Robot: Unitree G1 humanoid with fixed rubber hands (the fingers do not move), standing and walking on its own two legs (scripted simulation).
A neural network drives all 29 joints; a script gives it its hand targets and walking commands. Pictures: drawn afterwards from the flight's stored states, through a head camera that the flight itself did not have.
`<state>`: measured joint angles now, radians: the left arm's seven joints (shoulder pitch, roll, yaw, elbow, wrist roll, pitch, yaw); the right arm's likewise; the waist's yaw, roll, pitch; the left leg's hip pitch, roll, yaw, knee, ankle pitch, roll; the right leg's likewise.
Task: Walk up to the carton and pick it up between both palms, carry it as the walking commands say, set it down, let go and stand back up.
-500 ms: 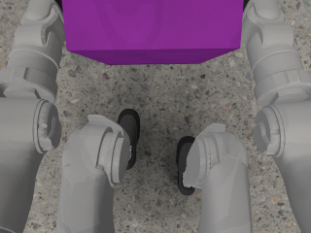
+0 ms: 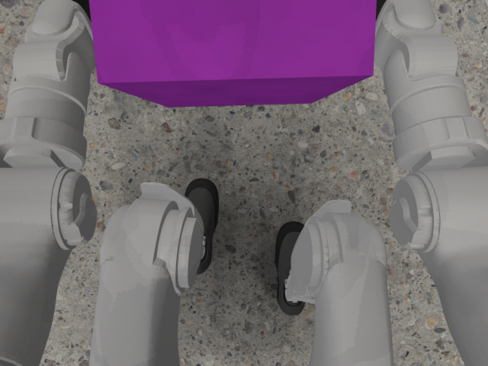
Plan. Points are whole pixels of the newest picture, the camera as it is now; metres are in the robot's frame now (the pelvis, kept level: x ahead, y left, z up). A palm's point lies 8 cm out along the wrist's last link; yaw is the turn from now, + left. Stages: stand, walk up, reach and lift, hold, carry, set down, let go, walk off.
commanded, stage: reach and lift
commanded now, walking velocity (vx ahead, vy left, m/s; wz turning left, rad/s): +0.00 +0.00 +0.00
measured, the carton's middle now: (235, 23) +0.55 +0.08 -0.21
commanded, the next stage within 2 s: none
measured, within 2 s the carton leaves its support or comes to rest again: neither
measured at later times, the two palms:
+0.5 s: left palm out of the picture +0.52 +0.26 -0.07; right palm out of the picture +0.57 -0.11 -0.06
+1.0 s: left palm out of the picture +0.50 +0.26 +0.01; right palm out of the picture +0.55 -0.11 +0.02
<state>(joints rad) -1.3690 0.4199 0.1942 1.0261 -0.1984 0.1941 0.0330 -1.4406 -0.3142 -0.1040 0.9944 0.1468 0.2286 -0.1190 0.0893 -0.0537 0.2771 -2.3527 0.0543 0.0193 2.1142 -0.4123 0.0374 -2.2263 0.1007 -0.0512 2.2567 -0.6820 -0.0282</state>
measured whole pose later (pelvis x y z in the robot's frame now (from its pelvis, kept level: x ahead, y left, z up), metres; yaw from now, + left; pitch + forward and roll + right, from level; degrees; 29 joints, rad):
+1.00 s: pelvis +0.00 +0.00 +0.09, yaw +0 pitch +45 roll -1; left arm -1.14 0.26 0.46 0.72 0.05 0.40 -0.05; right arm -1.22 -0.15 -0.38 0.74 -0.09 0.38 -0.02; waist 0.06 -0.05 -0.06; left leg -2.20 0.03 0.02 1.78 -0.37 0.03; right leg -2.10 0.10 -0.01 1.91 -0.61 -0.02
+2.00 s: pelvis +0.04 +0.00 +0.22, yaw +2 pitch +40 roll -1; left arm -0.82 0.12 0.48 0.61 0.17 0.44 -0.10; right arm -0.89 -0.04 -0.41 0.68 -0.17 0.39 0.04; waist 0.05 -0.03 -0.21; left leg -1.72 0.00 0.00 1.38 -0.35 0.02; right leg -1.61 0.09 0.00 1.48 -0.56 -0.03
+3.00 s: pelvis +0.08 +0.00 +0.35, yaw +3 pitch +24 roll +0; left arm -0.48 0.02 0.43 0.51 0.20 0.42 -0.11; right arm -0.54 0.05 -0.39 0.57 -0.21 0.36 0.09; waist 0.04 -0.03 -0.19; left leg -1.02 -0.02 -0.01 0.87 -0.26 0.01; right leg -0.92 0.07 0.03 0.94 -0.43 -0.03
